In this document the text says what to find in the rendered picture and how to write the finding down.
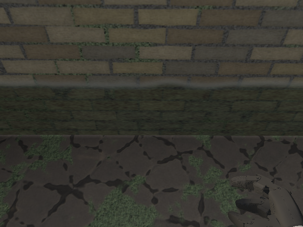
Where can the robot right hand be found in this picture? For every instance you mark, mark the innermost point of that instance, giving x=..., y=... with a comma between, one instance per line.
x=280, y=210

